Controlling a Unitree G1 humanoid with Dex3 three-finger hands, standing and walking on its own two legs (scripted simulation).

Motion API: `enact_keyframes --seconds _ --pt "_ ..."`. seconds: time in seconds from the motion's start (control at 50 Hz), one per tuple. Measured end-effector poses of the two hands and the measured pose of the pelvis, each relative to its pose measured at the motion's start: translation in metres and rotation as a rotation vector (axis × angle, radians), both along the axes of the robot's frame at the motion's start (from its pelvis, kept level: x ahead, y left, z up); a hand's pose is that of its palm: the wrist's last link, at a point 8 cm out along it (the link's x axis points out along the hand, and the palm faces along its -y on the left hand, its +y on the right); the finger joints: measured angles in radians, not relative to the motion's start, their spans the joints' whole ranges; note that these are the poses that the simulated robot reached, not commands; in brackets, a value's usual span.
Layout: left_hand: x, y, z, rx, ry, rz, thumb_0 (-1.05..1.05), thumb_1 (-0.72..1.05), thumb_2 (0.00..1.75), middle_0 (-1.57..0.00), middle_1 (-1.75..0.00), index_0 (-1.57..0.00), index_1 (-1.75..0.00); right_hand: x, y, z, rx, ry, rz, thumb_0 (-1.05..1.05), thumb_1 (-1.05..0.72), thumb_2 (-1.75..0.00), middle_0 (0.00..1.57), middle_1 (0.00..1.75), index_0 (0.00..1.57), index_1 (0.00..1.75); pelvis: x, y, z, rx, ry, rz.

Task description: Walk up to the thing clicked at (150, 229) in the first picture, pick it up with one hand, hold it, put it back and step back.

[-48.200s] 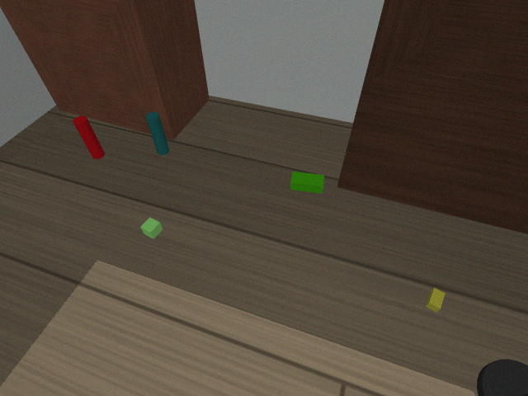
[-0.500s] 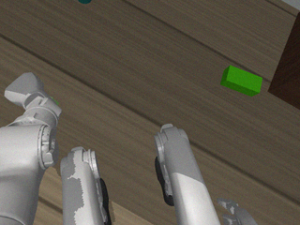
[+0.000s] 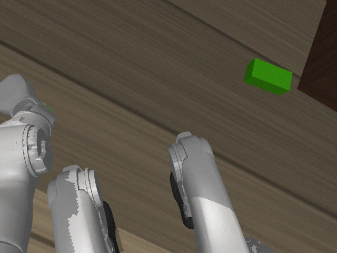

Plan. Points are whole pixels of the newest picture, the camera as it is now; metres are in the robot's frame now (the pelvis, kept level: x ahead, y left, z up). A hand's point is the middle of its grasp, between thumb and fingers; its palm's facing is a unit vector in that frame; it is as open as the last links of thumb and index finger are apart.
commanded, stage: lower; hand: left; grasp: from above
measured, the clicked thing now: (31, 110) +0.50 +0.23 -0.19
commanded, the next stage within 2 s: rest in 0.44 s
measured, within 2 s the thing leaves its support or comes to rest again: rests again in 1.40 s
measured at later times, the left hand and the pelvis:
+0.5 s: hand (41, 111) +0.49 +0.21 -0.21, palm faces -0.32 -0.26 -0.91, open 8.7 cm; pelvis +0.00 +0.00 -0.02, yaw -3 degrees
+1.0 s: hand (47, 115) +0.49 +0.21 -0.25, palm faces -0.33 -0.29 -0.90, open 7.2 cm; pelvis +0.00 +0.01 -0.03, yaw -6 degrees
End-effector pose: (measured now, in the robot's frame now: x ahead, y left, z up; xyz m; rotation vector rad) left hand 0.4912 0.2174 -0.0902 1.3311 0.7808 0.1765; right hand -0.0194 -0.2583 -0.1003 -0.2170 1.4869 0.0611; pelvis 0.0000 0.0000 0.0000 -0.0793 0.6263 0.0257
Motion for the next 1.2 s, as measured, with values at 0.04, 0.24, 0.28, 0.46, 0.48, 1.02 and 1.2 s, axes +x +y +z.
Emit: enact_keyframes --seconds 0.04,0.24,0.28,0.46,0.48,1.02,1.2 --pt "0.002 -0.001 -0.003 -0.002 -0.007 0.001 0.0 0.15 0.37 -0.84 -0.38 -0.85 -0.38 -0.002 0.002 -0.001 0.006 0.007 -0.002 0.01 -0.9 -0.89 0.2 0.3 0.19 0.3 0.001 0.001 -0.002 -0.004 -0.001 -0.001" --pt "0.004 0.0 -0.019 -0.001 0.016 0.0 -0.01 0.14 0.36 -0.85 -0.37 -0.86 -0.36 -0.014 0.005 -0.004 0.031 0.042 -0.005 0.01 -0.91 -0.89 0.2 0.3 0.19 0.3 0.002 0.002 -0.011 -0.016 -0.01 -0.006" --pt "0.004 0.0 -0.025 -0.01 0.021 -0.004 -0.01 0.15 0.35 -0.85 -0.37 -0.86 -0.36 -0.017 0.005 -0.003 0.03 0.048 0.0 0.01 -0.91 -0.89 0.2 0.3 0.19 0.3 0.001 0.002 -0.013 -0.02 -0.017 -0.007" --pt "0.003 0.0 -0.053 -0.011 0.009 -0.034 -0.02 0.17 0.3 -0.86 -0.35 -0.87 -0.35 -0.029 0.003 0.005 0.002 0.08 0.016 0.01 -0.91 -0.89 0.2 0.3 0.19 0.3 -0.002 0.002 -0.024 -0.039 -0.037 -0.015" --pt "0.003 0.0 -0.056 -0.012 0.007 -0.033 -0.02 0.17 0.29 -0.86 -0.35 -0.87 -0.34 -0.031 0.003 0.006 -0.001 0.083 0.016 0.0 -0.91 -0.89 0.2 0.3 0.19 0.3 -0.001 0.002 -0.024 -0.042 -0.038 -0.016" --pt "0.005 0.001 -0.102 -0.039 0.006 -0.042 -0.05 0.26 0.19 -0.87 -0.25 -1.08 -0.27 -0.04 0.024 0.026 0.045 0.125 0.084 0.0 -0.9 -0.89 0.2 0.3 0.19 0.3 -0.003 0.01 -0.027 -0.104 -0.075 -0.035" --pt "0.01 -0.003 -0.108 -0.023 -0.023 -0.058 -0.05 0.26 0.2 -0.88 -0.24 -1.1 -0.26 -0.041 0.026 0.039 0.039 0.133 0.104 0.0 -0.91 -0.89 0.2 0.3 0.19 0.3 -0.002 0.014 -0.027 -0.127 -0.084 -0.04"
